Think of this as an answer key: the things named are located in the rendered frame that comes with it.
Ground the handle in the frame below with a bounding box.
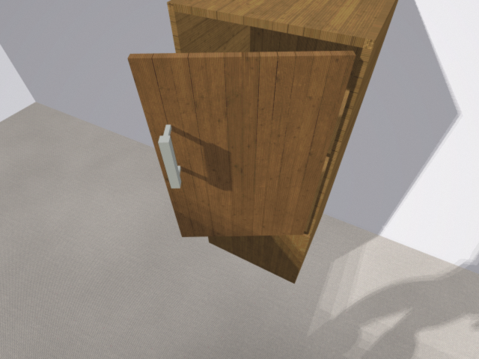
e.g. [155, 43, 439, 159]
[158, 125, 181, 188]

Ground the cupboard door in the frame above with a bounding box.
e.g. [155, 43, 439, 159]
[128, 51, 356, 237]

